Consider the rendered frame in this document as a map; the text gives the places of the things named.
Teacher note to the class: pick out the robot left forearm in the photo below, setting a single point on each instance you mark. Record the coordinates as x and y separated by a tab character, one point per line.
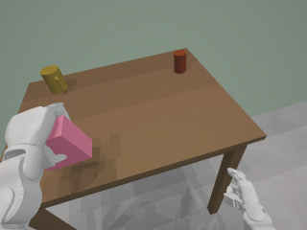
21	170

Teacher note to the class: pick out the robot right forearm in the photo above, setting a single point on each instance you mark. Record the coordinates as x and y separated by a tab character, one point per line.
255	217

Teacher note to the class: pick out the sponge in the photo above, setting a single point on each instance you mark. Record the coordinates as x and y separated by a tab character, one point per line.
66	138

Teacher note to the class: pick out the right robot hand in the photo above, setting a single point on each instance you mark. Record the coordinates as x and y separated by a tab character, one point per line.
243	193

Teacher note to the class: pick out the table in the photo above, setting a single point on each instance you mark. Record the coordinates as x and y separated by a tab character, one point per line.
143	119

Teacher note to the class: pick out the left robot hand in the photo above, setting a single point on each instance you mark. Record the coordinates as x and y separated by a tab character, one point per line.
33	127

